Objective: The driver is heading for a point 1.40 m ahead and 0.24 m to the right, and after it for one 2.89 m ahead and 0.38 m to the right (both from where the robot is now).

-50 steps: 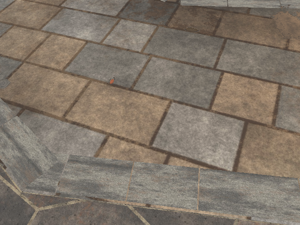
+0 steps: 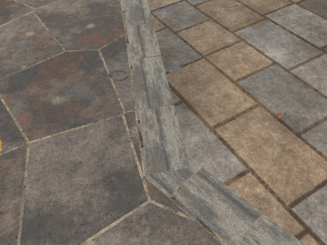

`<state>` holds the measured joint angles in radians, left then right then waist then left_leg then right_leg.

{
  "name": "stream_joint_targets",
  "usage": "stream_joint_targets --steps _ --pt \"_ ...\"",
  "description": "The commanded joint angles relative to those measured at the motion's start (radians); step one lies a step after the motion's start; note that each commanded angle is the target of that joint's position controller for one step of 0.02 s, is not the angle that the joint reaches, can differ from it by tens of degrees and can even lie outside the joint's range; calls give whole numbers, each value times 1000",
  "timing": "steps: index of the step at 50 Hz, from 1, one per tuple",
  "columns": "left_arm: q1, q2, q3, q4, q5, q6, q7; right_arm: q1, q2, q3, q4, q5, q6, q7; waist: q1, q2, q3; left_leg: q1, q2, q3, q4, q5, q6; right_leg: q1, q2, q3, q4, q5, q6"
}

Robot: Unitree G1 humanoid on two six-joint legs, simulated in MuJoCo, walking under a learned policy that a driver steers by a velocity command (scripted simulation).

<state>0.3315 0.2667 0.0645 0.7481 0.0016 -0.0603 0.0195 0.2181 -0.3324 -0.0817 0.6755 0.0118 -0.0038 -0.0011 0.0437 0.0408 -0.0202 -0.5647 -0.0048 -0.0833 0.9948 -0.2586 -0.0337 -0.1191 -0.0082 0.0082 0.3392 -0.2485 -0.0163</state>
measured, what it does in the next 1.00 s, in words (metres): walks ahead: left foot, then right foot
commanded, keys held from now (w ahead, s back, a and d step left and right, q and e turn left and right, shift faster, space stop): w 1.00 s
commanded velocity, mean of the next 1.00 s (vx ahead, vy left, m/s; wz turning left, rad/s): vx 0.46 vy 0.00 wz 0.07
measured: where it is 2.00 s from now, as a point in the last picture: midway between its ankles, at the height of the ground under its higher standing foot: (180, 137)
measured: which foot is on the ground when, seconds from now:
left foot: up 0.00-0.18, down 0.20-0.72, up 0.74-1.00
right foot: down 0.00-0.22, up 0.24-0.68, down 0.70-1.00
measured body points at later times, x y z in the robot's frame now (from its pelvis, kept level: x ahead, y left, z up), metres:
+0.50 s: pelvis +0.20 +0.08 +0.00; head +0.23 +0.09 +0.45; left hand +0.37 +0.34 -0.10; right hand +0.24 -0.20 -0.11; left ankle +0.13 +0.16 -0.75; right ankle +0.36 -0.09 -0.68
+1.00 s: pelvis +0.50 +0.04 +0.00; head +0.52 +0.03 +0.45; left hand +0.54 +0.32 -0.12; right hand +0.67 -0.23 -0.10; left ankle +0.61 +0.22 -0.68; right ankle +0.49 -0.04 -0.75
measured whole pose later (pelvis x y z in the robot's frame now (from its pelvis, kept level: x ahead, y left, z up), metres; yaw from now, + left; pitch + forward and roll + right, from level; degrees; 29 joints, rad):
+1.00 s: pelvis +0.50 +0.04 +0.00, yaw +1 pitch +1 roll -2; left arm 0.33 0.28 0.05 0.81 0.00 -0.09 -0.03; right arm 0.17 -0.31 -0.04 0.73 0.00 -0.06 0.00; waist 0.05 0.04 0.03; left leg -0.66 0.13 -0.05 0.91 -0.14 -0.02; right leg -0.12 0.08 -0.05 0.26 -0.16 -0.08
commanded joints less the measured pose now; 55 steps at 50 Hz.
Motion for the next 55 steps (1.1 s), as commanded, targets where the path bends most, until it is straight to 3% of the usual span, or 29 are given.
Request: stream_joint_targets --steps 1,3,6,8,9,10,11,12,13,14,15,17,20,25,30,33,34,35,36,37,38,39,40,41,42,45,49,52,55 --pt "-24 175 39 -56 -10 -18 -1 -150 -21 8 -109 -2 -41 12 25 -181 82 -115 46 57 -162 70 -13 34 -208 190 -205 -71 -164" --pt "-7 201 45 -45 -17 -15 -7 -180 -6 18 -115 3 -51 22 38 -189 86 -7 40 90 -285 67 -8 -16 -206 146 -198 -19 -162" --pt "31 221 48 -25 -31 -10 -20 -179 -30 15 -119 15 -58 33 35 -196 90 101 29 110 -389 39 21 -32 -245 153 -173 -15 -172" --pt "18 221 45 -17 -40 -1 -24 -103 -49 5 -98 20 -61 35 -26 -181 79 241 12 126 -487 82 59 -60 -256 144 -120 24 -151" --pt "22 202 36 -12 -36 0 -24 -16 -77 -11 -69 19 -60 29 -71 -158 38 385 -12 137 -519 82 81 -95 -229 110 -27 147 -128" --pt "22 155 18 -11 -26 -5 -25 117 -121 -33 -38 18 -59 18 -139 -103 -50 580 32 77 -535 77 112 -159 -166 34 183 224 -85" --pt "14 61 -15 -62 4 -16 -24 257 -218 -50 -26 -8 -53 4 -173 143 -184 846 297 -302 -593 -16 210 -425 -63 -61 578 -27 -3" --pt "23 86 -10 -86 -19 -36 -16 287 -237 -52 -18 -6 -60 14 -162 264 -225 868 403 -659 -737 -223 333 -626 26 30 801 -317 17" --pt "-10 172 14 -85 -41 -45 -19 226 -159 -26 -19 -1 -69 22 -153 162 -114 793 381 -577 -753 -293 317 -712 -44 77 897 -264 4" --pt "-51 179 16 -87 -46 -49 -25 179 -111 -11 -22 -4 -73 24 -132 131 -35 707 333 -446 -757 -256 287 -721 -83 63 889 -171 -17" --pt "-69 159 13 -79 -33 -48 -26 128 -88 -2 -26 -10 -74 25 -109 71 8 627 286 -358 -778 -170 270 -700 -110 54 849 -91 -18" --pt "-63 136 13 -70 -16 -38 -35 74 -59 8 -30 -19 -77 25 -64 73 46 515 231 -238 -822 27 254 -622 -138 54 780 11 -7" --pt "-78 106 5 -68 -8 -20 -39 76 -71 3 -10 -11 -91 19 -44 38 56 478 212 -131 -856 243 268 -620 -132 34 696 107 27" --pt "-269 61 -19 -120 -11 -32 -51 135 -101 -2 42 -3 -84 2 -98 22 101 444 170 -6 -881 313 233 -549 -86 -9 348 346 38" --pt "-394 76 -20 -167 -19 -44 -80 217 -122 -8 102 9 -68 -3 -119 10 128 586 236 -13 -836 342 219 -545 -52 0 190 346 -10" --pt "-345 112 -6 -164 -14 -44 -84 214 -146 -16 115 7 -52 -10 -71 42 66 678 250 -7 -712 645 189 -439 -4 -33 169 218 -54" --pt "-258 141 9 -144 -12 -41 -77 203 -155 -18 115 4 -45 -12 -19 59 -2 684 231 9 -594 833 176 -311 30 -63 167 190 -79" --pt "-105 182 30 -104 -11 -38 -65 193 -144 -10 110 -1 -38 -16 60 51 -107 612 186 45 -402 886 145 -79 31 -70 162 227 -113" --pt "73 252 46 -73 -1 -30 -52 213 -95 11 84 -27 -40 -21 110 -62 -267 376 127 69 -83 557 115 264 -163 150 222 276 -177" --pt "99 293 52 -52 -2 -31 -61 373 41 48 84 -14 -59 -5 14 -335 -416 -2 -72 13 253 -286 56 573 -383 667 97 -4 -344" --pt "91 190 28 -58 -16 -29 -57 268 -81 24 93 9 -78 3 73 -222 -358 -108 -30 -89 336 -319 65 529 -355 719 -6 -135 -301" --pt "17 167 18 -61 -15 -27 -50 154 -119 11 54 35 -90 8 63 -173 -184 -170 19 -49 331 -235 70 385 -327 558 -34 -102 -260" --pt "-45 159 15 -66 -9 -27 -48 97 -106 16 41 28 -97 3 31 -73 -92 -145 69 -16 279 -144 69 231 -292 454 -58 10 -240" --pt "-86 140 10 -69 1 -28 -49 73 -96 13 39 11 -96 1 1 -53 -30 -112 99 -4 222 -91 61 111 -257 375 -85 122 -236" --pt "-105 125 5 -71 14 -34 -50 102 -83 12 45 6 -88 1 -35 -83 -27 -48 124 -13 197 -54 57 39 -234 327 -113 176 -234" --pt "-114 125 8 -48 -1 -52 -53 130 -36 21 58 0 -58 -4 -70 -101 -1 -6 145 6 112 -23 28 -65 -212 227 -188 234 -255" --pt "-77 158 16 -14 -4 -48 -38 -16 -20 29 14 -12 -61 -3 -35 -87 60 -76 152 24 -124 195 0 -67 -175 122 -230 266 -233" --pt "-32 181 20 8 -13 -38 -31 -125 2 39 -9 -7 -77 10 10 -82 77 -22 115 60 -326 347 3 -54 -150 60 -225 266 -200" --pt "29 198 24 43 -21 -24 -30 -208 -8 39 -37 4 -85 26 41 -85 91 -27 94 63 -417 360 16 31 -190 74 -198 248 -196"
